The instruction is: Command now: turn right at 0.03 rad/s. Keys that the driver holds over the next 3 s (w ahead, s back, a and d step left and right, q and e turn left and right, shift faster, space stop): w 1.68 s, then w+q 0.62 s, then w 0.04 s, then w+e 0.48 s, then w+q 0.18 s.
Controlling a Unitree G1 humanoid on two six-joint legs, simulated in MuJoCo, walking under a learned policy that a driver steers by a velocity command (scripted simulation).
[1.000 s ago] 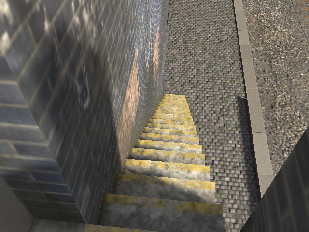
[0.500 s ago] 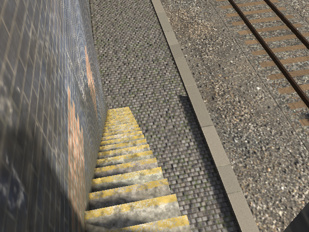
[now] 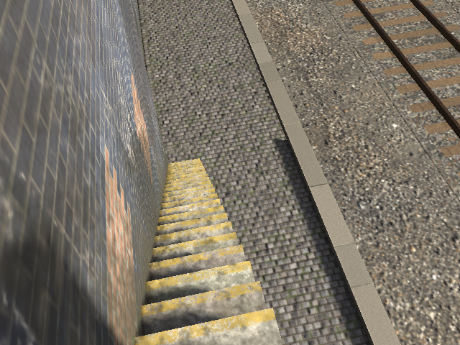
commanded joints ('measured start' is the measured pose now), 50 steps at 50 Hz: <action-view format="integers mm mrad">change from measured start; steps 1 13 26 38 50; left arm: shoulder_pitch -45 30 30 165 324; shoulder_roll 136 106 96 194 161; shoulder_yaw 28 30 38 68 64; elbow -18 94 25 25 60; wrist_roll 4 0 44 18 6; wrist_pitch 7 84 68 -40 -115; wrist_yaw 2 -2 -11 0 52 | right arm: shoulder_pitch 168 22 -107 -88 -306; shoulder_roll -25 -72 -154 -104 -99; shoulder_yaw -6 30 -22 -42 -76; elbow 61 66 -28 3 -42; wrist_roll -9 -4 -27 -30 -21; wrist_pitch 11 -25 4 -2 -42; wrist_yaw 1 -4 -18 -11 -25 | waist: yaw -34 25 50 27 110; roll -182 40 90 -101 -65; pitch -71 77 83 98 96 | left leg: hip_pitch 192 182 157 -129 -295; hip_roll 8 94 148 -12 9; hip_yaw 57 -75 -166 -91 -51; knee -178 -706 -862 202 -316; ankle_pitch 108 288 -123 158 686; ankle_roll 9 40 218 109 63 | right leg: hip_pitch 38 159 43 99 257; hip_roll -156 -72 56 -209 -121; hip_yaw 54 128 123 380 264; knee -115 -252 94 -296 139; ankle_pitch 777 128 -180 226 177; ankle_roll -100 50 -2 -215 -182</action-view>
